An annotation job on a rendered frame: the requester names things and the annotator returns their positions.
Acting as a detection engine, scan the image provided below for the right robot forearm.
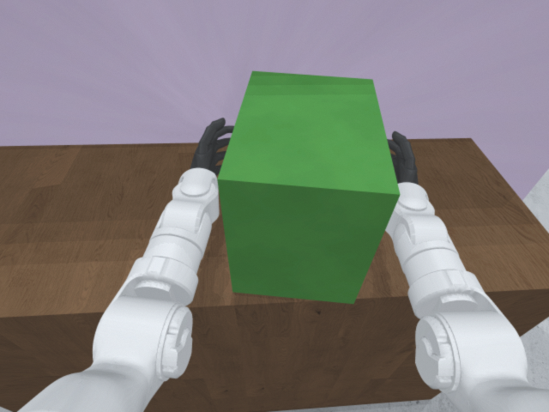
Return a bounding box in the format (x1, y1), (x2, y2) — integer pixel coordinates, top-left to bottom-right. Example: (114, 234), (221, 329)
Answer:
(385, 182), (528, 376)

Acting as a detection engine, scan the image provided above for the robot left hand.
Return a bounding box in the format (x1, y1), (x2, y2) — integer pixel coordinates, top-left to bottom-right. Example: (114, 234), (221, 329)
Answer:
(190, 118), (234, 176)

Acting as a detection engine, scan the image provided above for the left robot forearm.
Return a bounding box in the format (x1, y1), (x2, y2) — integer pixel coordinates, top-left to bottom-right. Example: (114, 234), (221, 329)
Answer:
(93, 168), (220, 360)

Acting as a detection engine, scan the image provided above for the pedestal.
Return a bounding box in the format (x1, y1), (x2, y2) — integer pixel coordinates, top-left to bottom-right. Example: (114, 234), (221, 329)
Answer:
(0, 138), (549, 412)

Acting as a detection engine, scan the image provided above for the right robot upper arm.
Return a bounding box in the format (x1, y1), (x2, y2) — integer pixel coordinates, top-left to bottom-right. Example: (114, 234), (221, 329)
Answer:
(415, 311), (549, 412)

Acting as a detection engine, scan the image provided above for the carton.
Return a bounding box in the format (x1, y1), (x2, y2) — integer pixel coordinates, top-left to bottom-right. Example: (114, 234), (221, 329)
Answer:
(217, 71), (401, 304)

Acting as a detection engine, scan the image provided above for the robot right hand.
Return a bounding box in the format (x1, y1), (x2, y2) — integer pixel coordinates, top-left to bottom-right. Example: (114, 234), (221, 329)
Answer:
(387, 131), (419, 185)

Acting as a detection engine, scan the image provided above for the left robot upper arm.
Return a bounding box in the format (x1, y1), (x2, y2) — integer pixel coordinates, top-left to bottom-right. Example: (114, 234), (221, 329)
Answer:
(17, 295), (193, 412)

